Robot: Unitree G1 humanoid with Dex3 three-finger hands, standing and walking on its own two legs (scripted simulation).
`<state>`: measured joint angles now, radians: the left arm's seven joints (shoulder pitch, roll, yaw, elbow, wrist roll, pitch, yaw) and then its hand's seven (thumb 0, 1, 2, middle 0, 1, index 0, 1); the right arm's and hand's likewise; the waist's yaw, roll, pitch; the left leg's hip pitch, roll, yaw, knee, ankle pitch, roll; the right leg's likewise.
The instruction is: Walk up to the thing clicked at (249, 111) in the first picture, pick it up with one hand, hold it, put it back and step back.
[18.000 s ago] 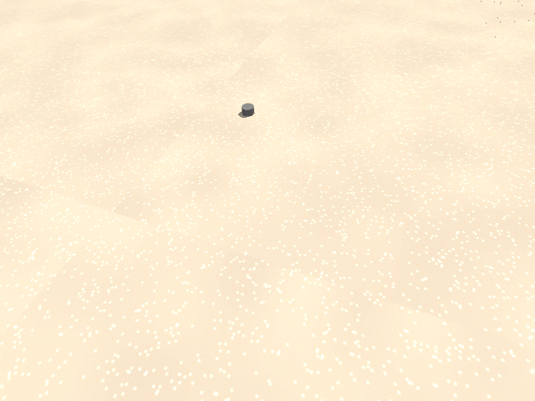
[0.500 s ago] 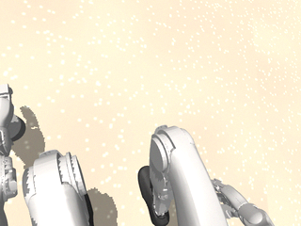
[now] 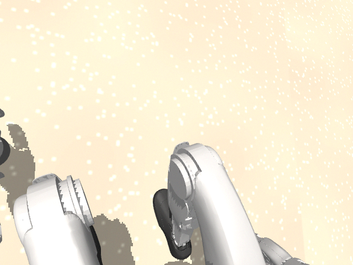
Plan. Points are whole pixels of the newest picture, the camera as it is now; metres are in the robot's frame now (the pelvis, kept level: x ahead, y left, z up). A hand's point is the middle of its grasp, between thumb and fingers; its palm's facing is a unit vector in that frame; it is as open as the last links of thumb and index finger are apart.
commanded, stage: rest palm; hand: left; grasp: from above
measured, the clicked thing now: out of the picture +0.39 +0.34 -0.27
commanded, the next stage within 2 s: close in 0.50 s
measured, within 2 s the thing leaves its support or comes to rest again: neither
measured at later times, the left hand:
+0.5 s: hand out of the picture +0.39 +0.34 -0.25, palm faces -0.48 -0.21 -0.86, open 14.1 cm
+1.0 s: hand out of the picture +0.39 +0.34 -0.24, palm faces -0.40 -0.15 -0.90, open 13.6 cm
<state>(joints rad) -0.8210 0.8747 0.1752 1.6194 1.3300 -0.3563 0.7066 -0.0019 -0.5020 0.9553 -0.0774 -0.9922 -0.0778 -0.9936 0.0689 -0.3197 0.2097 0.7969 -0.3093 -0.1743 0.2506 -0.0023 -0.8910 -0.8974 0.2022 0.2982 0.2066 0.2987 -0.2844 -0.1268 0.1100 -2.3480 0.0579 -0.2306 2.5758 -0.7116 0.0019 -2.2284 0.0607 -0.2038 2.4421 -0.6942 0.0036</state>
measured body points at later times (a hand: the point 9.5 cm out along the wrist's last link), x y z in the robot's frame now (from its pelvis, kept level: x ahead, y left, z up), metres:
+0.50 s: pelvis +0.00 +0.00 +0.00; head +0.27 +0.12 +0.34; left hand +0.41 +0.35 -0.20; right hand +0.08 -0.24 -0.08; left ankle +0.07 +0.13 -0.26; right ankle +0.10 -0.11 -0.26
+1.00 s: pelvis -0.01 +0.00 +0.00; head +0.25 +0.14 +0.35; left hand +0.41 +0.35 -0.19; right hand +0.08 -0.26 -0.06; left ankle +0.07 +0.13 -0.26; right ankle +0.10 -0.11 -0.26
